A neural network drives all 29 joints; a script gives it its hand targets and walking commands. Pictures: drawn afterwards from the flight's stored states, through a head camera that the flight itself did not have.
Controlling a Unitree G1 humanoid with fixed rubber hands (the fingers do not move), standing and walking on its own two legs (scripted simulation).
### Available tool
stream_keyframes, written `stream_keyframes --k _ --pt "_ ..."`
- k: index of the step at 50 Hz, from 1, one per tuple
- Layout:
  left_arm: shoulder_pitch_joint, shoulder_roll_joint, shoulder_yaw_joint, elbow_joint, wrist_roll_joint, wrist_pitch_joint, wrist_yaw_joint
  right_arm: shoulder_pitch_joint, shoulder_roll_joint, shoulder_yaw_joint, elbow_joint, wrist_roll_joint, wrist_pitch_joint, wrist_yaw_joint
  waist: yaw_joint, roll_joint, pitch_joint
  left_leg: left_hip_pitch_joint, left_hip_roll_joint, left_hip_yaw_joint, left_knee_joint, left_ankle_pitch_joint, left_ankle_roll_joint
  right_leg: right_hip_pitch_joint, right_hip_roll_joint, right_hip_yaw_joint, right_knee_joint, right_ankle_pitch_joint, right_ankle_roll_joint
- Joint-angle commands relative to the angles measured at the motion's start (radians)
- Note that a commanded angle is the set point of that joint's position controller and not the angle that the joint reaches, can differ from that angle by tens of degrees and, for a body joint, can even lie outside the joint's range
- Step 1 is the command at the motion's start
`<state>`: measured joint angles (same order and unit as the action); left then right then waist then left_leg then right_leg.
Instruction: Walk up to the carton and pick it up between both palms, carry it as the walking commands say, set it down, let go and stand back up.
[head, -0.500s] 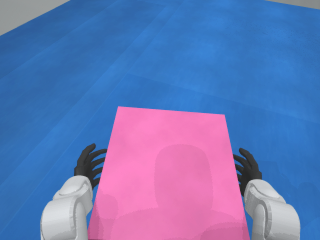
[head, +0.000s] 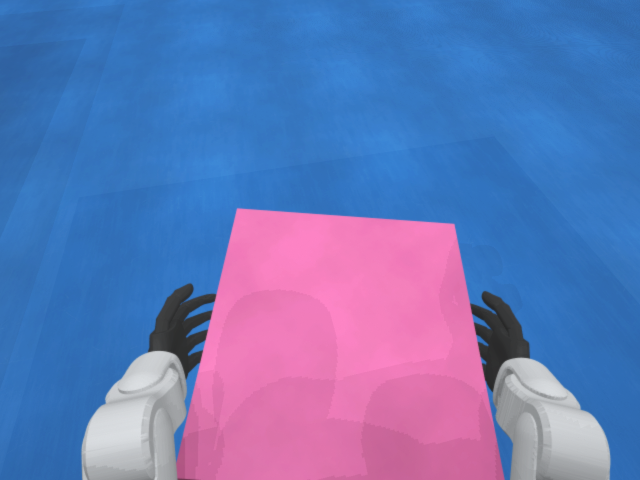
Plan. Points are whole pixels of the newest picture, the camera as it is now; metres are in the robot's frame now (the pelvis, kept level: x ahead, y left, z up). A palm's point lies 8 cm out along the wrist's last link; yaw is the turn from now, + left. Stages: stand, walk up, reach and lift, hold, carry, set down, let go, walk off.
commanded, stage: carry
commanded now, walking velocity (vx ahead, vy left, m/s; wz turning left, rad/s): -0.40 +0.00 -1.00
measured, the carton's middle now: (334, 365) +0.28 -0.02 -0.01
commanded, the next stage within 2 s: none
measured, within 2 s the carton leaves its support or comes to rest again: neither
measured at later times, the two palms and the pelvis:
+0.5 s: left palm out of the picture +0.13 +0.11 +0.08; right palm out of the picture +0.04 -0.24 +0.08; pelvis -0.15 -0.01 +0.00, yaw -14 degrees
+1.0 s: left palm out of the picture +0.06 +0.12 +0.08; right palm out of the picture -0.01 -0.23 +0.09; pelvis -0.21 +0.00 +0.00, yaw -14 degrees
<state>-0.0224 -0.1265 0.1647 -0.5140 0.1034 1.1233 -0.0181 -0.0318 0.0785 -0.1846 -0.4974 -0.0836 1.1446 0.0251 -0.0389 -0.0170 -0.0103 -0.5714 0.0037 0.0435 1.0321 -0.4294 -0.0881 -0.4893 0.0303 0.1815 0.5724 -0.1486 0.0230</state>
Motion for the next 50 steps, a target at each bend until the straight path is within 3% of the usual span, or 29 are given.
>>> stream_keyframes --k 1,3,5,6,7,8,9,10,12,13,15,17,19,20,21,22,23,24,25,27,30,31,32,33,34,36,38,41,50 --pt "-0.291 -0.638 -0.729 -0.064 -0.302 0.036 -0.176 -0.422 0.764 0.869 -0.122 0.402 0.005 0.175 0.066 -0.204 -0.296 0.024 -0.027 -0.055 -0.176 -0.035 0.016 0.315 -0.248 0.308 -0.214 0.282 -0.139" --pt "-0.293 -0.625 -0.734 -0.070 -0.301 0.038 -0.172 -0.408 0.754 0.855 -0.104 0.400 0.008 0.177 0.066 -0.199 -0.335 0.162 -0.056 -0.039 -0.337 -0.037 0.037 0.282 -0.228 0.302 -0.255 0.200 -0.120" --pt "-0.322 -0.630 -0.752 -0.085 -0.304 0.034 -0.166 -0.395 0.755 0.842 -0.096 0.397 0.006 0.181 0.049 -0.224 -0.385 0.441 -0.063 0.031 -0.650 0.033 0.062 0.162 -0.158 0.201 -0.296 0.035 -0.035" --pt "-0.333 -0.635 -0.760 -0.085 -0.301 0.033 -0.162 -0.404 0.758 0.837 -0.092 0.397 0.005 0.184 0.047 -0.157 -0.368 0.561 0.019 -0.018 -0.779 0.098 0.088 0.059 -0.105 0.133 -0.239 -0.085 0.003" --pt "-0.331 -0.650 -0.775 -0.086 -0.316 0.035 -0.163 -0.380 0.737 0.812 -0.077 0.381 -0.003 0.186 0.031 0.179 -0.349 0.548 0.324 -0.348 -0.862 0.060 0.220 -0.104 0.045 -0.048 0.122 -0.303 0.036" --pt "-0.367 -0.655 -0.793 -0.109 -0.327 0.034 -0.166 -0.372 0.735 0.819 -0.105 0.376 -0.009 0.188 0.043 0.306 -0.298 0.386 0.560 -0.426 -0.830 0.306 0.325 -0.178 0.015 -0.188 0.494 -0.470 0.049" --pt "-0.380 -0.678 -0.784 -0.070 -0.323 0.032 -0.169 -0.372 0.745 0.810 -0.085 0.368 -0.001 0.193 0.044 0.186 -0.268 0.289 0.475 -0.305 -0.806 0.337 0.310 -0.107 -0.048 -0.136 0.651 -0.407 0.035" --pt "-0.403 -0.703 -0.790 -0.071 -0.340 0.021 -0.173 -0.404 0.752 0.810 -0.107 0.374 -0.003 0.194 0.049 0.109 -0.236 0.204 0.381 -0.194 -0.790 0.232 0.259 -0.079 -0.050 -0.130 0.724 -0.312 0.020" --pt "-0.401 -0.658 -0.781 -0.038 -0.341 0.026 -0.164 -0.338 0.699 0.763 -0.021 0.342 0.007 0.184 0.055 0.151 -0.193 0.224 0.259 -0.062 -0.749 0.228 0.207 -0.089 -0.029 -0.179 0.758 -0.210 0.030" --pt "-0.406 -0.641 -0.785 -0.016 -0.341 0.031 -0.161 -0.351 0.675 0.750 -0.007 0.337 0.013 0.180 0.058 0.164 -0.176 0.237 0.224 -0.026 -0.730 0.217 0.186 -0.088 -0.029 -0.204 0.672 -0.219 0.036" --pt "-0.438 -0.629 -0.802 -0.001 -0.356 0.044 -0.158 -0.371 0.653 0.729 0.004 0.329 0.023 0.174 0.054 0.202 -0.169 0.277 0.206 -0.046 -0.732 0.152 0.163 -0.052 -0.009 -0.237 0.448 -0.283 0.039" --pt "-0.463 -0.648 -0.807 0.027 -0.370 0.055 -0.158 -0.373 0.665 0.719 0.019 0.322 0.028 0.174 0.043 0.239 -0.189 0.328 0.246 -0.115 -0.748 0.108 0.176 -0.003 0.000 -0.250 0.255 -0.354 0.027" --pt "-0.451 -0.681 -0.796 0.064 -0.371 0.063 -0.163 -0.366 0.687 0.719 0.024 0.311 0.030 0.176 0.036 0.245 -0.227 0.413 0.280 -0.171 -0.723 0.170 0.198 0.033 -0.005 -0.256 0.036 -0.375 0.005" --pt "-0.437 -0.701 -0.792 0.080 -0.370 0.065 -0.167 -0.369 0.695 0.720 0.023 0.309 0.029 0.177 0.045 0.234 -0.252 0.433 0.276 -0.162 -0.684 0.230 0.189 0.087 -0.001 -0.265 -0.096 -0.297 -0.001" --pt "-0.420 -0.719 -0.791 0.097 -0.367 0.065 -0.170 -0.372 0.696 0.718 0.030 0.307 0.027 0.178 0.059 0.214 -0.270 0.417 0.265 -0.139 -0.635 0.283 0.156 0.170 -0.008 -0.257 -0.263 -0.176 -0.004" --pt "-0.419 -0.732 -0.793 0.098 -0.371 0.062 -0.170 -0.377 0.700 0.718 0.035 0.310 0.023 0.181 0.054 0.170 -0.290 0.355 0.258 -0.123 -0.586 0.351 0.112 0.269 -0.067 -0.196 -0.320 -0.115 -0.009" --pt "-0.421 -0.740 -0.792 0.088 -0.371 0.058 -0.172 -0.391 0.712 0.721 0.041 0.317 0.017 0.184 0.048 0.063 -0.304 0.256 0.228 -0.084 -0.498 0.374 0.064 0.351 -0.170 -0.088 -0.336 -0.092 -0.013" --pt "-0.388 -0.743 -0.763 0.118 -0.340 0.049 -0.175 -0.443 0.720 0.765 -0.016 0.336 0.017 0.187 0.039 -0.172 -0.264 0.160 0.124 0.042 -0.441 0.193 0.005 0.291 -0.329 0.085 -0.281 0.092 -0.084" --pt "-0.437 -0.753 -0.773 0.072 -0.354 0.038 -0.175 -0.483 0.754 0.780 -0.024 0.361 0.013 0.188 0.039 -0.176 -0.220 0.146 0.098 0.052 -0.400 0.089 0.001 0.231 -0.340 0.050 -0.256 0.187 -0.124" --pt "-0.475 -0.745 -0.775 -0.015 -0.356 0.028 -0.168 -0.526 0.801 0.820 -0.058 0.408 0.006 0.198 0.043 -0.142 -0.224 0.170 0.079 0.043 -0.350 0.096 0.013 0.212 -0.295 -0.030 -0.217 0.165 -0.124" --pt "-0.394 -0.701 -0.737 -0.006 -0.316 0.035 -0.154 -0.525 0.781 0.842 -0.079 0.428 0.009 0.193 0.038 -0.146 -0.291 0.299 0.085 0.064 -0.501 0.230 0.028 0.219 -0.229 -0.124 -0.133 0.216 -0.084" --pt "-0.367 -0.693 -0.729 0.002 -0.308 0.038 -0.152 -0.518 0.773 0.843 -0.084 0.427 0.012 0.191 0.040 -0.135 -0.320 0.352 0.110 0.048 -0.520 0.261 0.036 0.216 -0.223 -0.119 -0.109 0.242 -0.077" --pt "-0.339 -0.688 -0.725 0.015 -0.301 0.041 -0.151 -0.510 0.763 0.841 -0.082 0.424 0.016 0.189 0.045 -0.094 -0.337 0.401 0.155 0.015 -0.507 0.402 0.046 0.200 -0.201 -0.129 -0.069 0.291 -0.066" --pt "-0.342 -0.686 -0.735 0.016 -0.305 0.044 -0.151 -0.474 0.746 0.815 -0.042 0.410 0.015 0.193 0.048 -0.028 -0.345 0.374 0.173 -0.008 -0.500 0.410 0.065 0.197 -0.175 -0.135 -0.080 0.166 -0.054" --pt "-0.355 -0.686 -0.742 0.017 -0.304 0.045 -0.151 -0.466 0.743 0.811 -0.030 0.405 0.016 0.195 0.048 -0.010 -0.333 0.353 0.175 -0.020 -0.526 0.356 0.070 0.186 -0.175 -0.123 -0.099 0.032 -0.056" --pt "-0.399 -0.694 -0.760 0.013 -0.316 0.046 -0.156 -0.476 0.749 0.798 -0.016 0.395 0.017 0.194 0.044 -0.006 -0.277 0.334 0.161 -0.021 -0.556 0.203 0.066 0.117 -0.187 -0.080 -0.166 -0.166 -0.064" --pt "-0.440 -0.697 -0.771 0.016 -0.329 0.047 -0.161 -0.489 0.753 0.786 0.003 0.383 0.017 0.191 0.039 -0.020 -0.229 0.331 0.143 -0.014 -0.575 0.115 0.061 0.054 -0.197 -0.056 -0.217 -0.286 -0.062" --pt "-0.464 -0.701 -0.772 0.039 -0.341 0.048 -0.167 -0.487 0.746 0.755 0.035 0.358 0.016 0.182 0.035 -0.020 -0.214 0.345 0.138 -0.016 -0.590 0.093 0.063 0.024 -0.185 -0.072 -0.235 -0.319 -0.054" --pt "-0.489 -0.719 -0.743 0.103 -0.336 0.027 -0.171 -0.498 0.741 0.715 0.089 0.327 -0.006 0.178 0.038 0.017 -0.222 0.294 0.155 -0.063 -0.660 0.035 0.077 0.084 -0.145 -0.115 -0.187 -0.231 -0.046"
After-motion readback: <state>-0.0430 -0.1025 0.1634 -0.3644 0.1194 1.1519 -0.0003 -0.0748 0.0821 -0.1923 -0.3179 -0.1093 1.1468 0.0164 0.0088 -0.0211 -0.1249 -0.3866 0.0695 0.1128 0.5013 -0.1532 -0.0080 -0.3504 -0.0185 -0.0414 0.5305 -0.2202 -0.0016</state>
